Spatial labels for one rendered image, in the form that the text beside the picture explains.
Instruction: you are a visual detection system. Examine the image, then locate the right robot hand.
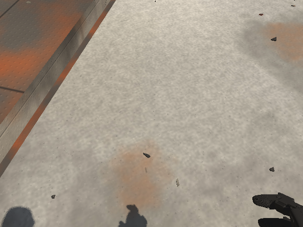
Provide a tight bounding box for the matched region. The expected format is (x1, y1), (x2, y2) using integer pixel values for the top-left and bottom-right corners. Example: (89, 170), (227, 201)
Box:
(252, 192), (303, 227)

